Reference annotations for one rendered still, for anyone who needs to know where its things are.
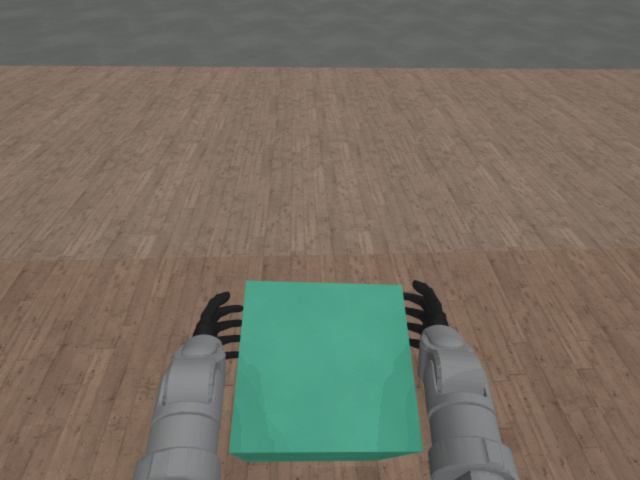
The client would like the left robot hand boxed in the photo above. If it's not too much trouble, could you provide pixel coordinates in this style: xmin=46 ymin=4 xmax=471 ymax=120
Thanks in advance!
xmin=192 ymin=292 xmax=243 ymax=360

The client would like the carton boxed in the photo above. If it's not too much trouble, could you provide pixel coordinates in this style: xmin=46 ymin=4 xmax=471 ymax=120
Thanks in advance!
xmin=229 ymin=281 xmax=423 ymax=462

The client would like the robot right forearm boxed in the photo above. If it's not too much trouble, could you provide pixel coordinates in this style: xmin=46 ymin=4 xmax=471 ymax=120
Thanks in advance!
xmin=418 ymin=325 xmax=520 ymax=480

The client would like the robot left forearm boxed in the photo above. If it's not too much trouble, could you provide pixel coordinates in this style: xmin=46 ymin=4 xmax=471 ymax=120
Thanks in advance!
xmin=132 ymin=334 xmax=226 ymax=480

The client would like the right robot hand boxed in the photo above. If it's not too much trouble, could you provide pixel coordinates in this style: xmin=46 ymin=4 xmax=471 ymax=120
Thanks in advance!
xmin=403 ymin=280 xmax=449 ymax=349

